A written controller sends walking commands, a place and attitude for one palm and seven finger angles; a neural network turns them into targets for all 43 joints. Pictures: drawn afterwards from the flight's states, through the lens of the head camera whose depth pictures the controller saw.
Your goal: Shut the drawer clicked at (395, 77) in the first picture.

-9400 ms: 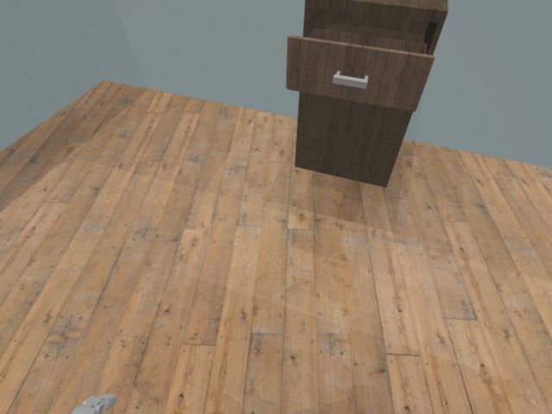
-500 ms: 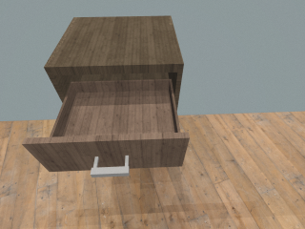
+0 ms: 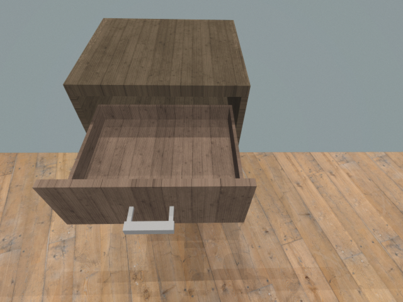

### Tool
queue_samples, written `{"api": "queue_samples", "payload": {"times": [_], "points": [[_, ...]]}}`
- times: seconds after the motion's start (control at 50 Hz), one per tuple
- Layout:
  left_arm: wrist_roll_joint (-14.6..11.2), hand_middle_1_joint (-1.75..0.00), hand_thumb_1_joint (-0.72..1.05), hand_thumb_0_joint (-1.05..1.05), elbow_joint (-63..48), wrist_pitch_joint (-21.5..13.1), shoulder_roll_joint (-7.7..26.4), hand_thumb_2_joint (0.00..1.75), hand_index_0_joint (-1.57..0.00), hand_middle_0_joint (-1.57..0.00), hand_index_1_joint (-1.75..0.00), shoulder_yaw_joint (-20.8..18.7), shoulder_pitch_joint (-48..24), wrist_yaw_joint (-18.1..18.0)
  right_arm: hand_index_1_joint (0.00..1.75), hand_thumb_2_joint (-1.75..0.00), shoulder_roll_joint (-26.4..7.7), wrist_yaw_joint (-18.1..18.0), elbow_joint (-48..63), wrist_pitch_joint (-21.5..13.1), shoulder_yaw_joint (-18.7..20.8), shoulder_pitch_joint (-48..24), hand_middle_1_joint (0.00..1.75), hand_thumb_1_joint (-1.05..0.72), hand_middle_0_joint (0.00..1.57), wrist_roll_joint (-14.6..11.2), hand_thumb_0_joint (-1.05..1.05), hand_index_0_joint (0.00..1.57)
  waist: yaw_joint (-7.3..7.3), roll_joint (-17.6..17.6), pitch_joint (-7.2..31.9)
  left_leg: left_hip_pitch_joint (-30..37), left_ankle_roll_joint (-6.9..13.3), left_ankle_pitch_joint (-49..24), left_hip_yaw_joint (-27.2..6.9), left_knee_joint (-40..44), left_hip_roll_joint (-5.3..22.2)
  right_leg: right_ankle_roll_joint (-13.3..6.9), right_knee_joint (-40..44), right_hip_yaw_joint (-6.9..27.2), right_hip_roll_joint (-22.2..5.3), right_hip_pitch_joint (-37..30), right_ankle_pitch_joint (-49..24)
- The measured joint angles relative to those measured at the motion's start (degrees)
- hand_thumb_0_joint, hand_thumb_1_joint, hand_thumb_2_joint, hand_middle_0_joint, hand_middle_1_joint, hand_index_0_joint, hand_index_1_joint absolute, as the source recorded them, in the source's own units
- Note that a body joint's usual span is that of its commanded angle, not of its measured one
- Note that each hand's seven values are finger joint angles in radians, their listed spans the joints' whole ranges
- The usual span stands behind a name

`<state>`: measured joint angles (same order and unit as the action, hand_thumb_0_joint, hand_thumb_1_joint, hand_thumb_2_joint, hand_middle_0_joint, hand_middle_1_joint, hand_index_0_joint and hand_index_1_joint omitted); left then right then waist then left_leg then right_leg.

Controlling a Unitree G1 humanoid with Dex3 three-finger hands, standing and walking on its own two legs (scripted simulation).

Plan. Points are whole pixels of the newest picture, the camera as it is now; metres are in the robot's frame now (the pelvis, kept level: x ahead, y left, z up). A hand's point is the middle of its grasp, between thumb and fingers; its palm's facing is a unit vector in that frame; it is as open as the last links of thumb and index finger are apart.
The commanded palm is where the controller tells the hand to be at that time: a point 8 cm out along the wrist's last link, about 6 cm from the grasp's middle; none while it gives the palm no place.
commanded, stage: look again from close up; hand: left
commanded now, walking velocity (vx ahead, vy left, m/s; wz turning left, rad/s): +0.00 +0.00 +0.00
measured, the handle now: (150, 219) +0.30 +0.14 -0.05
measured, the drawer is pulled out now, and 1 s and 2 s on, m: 0.30 0.30 0.30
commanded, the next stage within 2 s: raise the hand and make a fist in 0.24 s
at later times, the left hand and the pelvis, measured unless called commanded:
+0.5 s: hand (110, 293) +0.15 +0.19 -0.05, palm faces +0.24 -0.95 -0.22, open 7.0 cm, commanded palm +0.08 +0.21 -0.06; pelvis -0.01 -0.01 -0.01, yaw +2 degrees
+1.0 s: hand (145, 296) +0.14 +0.11 -0.01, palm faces +0.05 -1.00 -0.05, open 4.7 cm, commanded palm +0.09 +0.18 -0.02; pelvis -0.06 -0.06 -0.09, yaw +5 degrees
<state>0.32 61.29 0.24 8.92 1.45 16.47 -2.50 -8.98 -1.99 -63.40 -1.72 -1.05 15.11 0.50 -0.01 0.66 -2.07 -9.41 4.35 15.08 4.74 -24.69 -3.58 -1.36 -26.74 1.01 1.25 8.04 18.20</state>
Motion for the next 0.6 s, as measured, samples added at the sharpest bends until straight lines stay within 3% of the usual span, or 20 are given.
{"api": "queue_samples", "payload": {"times": [0.36,0.38,0.4,0.44,0.48,0.54,0.6], "points": [[0.23,-0.3,0.92,0.01,0.48,-0.88,0.09,0.9,-0.2,-0.2,-0.3,-0.12,-0.32,-0.26,0.3,-0.9,0.42,0.13,-1.18,0.09,-0.02,-0.09,0.3,-0.91,0.2,-0.12,0.0,0.2,-0.3,0.04,-0.37,-0.43,-0.59,-0.64,-0.54,0.28,0.6,-0.32,1.74,-0.52,0.57,-0.38,-1.05],[-1.73,-0.3,0.93,0.01,-8.46,2.94,0.22,0.9,-0.2,-0.2,-0.3,-1.2,2.57,-0.77,0.3,-0.9,0.19,0.07,1.49,-0.17,-0.01,1.08,0.3,-0.92,0.2,-0.71,0.0,0.2,-0.6,-0.02,-0.3,-1.31,-0.67,-0.38,-0.78,-0.54,0.62,-0.32,1.15,-0.81,0.57,0.35,-0.96],[-3.18,-0.31,0.94,0.02,-19.62,4.48,0.81,0.9,-0.21,-0.2,-0.31,-2.2,6.16,-1.44,0.3,-0.9,-0.05,-0.47,4.17,-2.61,-0.23,2.64,0.3,-0.92,0.2,-1.12,0.01,0.2,-0.24,0.38,-0.2,-1.31,-0.68,-0.43,-0.58,-0.22,0.24,-0.47,-0.66,-0.8,0.18,1.5,-0.56],[-4.89,-0.31,0.95,0.03,-36.01,1.48,2.29,0.9,-0.22,-0.21,-0.32,-2.25,10.69,-4.23,0.3,-0.9,-0.86,-1.1,7.14,-8.4,0.01,4.54,0.3,-0.92,0.2,-1.4,0.01,0.2,-0.03,0.84,1.69,-1.73,-0.83,-1.13,-0.25,0.65,-0.98,-0.31,-5.41,-1.37,-1.23,4.58,0.86],[-6.72,-0.33,0.95,0.03,-46.63,-0.37,2.73,0.9,-0.23,-0.22,-0.33,-2.02,10.75,-5.5,0.3,-0.9,-2.28,-0.59,10.65,-11.27,0.61,4.71,0.3,-0.92,0.2,-1.63,0.01,0.2,-0.98,0.32,3.28,-3.35,-0.6,-1.09,-0.66,-0.85,-2.16,-0.1,-7.78,-2.45,-2.45,6.84,2.06],[-8.09,-0.37,0.95,0.02,-53.89,-7.0,0.67,0.9,-0.26,-0.25,-0.37,-2.36,6.79,-3.23,0.3,-0.9,-4.89,0.58,15.91,-12.9,1.61,2.21,0.3,-0.92,0.2,-0.91,0.01,0.2,-2.69,-2.42,5.66,-9.47,-0.51,1.39,-1.71,-8.16,-1.68,-1.06,-11.07,-4.09,-2.16,10.92,3.31],[-10.22,-0.39,0.93,0.01,-55.28,-15.18,-2.25,0.9,-0.31,-0.22,-0.42,-4.87,6.63,0.66,0.3,-0.9,-5.45,1.69,20.79,-12.33,2.28,-1.55,0.3,-0.91,0.2,-0.54,0.01,0.2,-2.9,-2.59,9.26,-17.34,-1.19,4.21,-1.2,-15.67,0.06,-1.81,-16.65,-4.02,-0.75,18.22,4.58]]}}
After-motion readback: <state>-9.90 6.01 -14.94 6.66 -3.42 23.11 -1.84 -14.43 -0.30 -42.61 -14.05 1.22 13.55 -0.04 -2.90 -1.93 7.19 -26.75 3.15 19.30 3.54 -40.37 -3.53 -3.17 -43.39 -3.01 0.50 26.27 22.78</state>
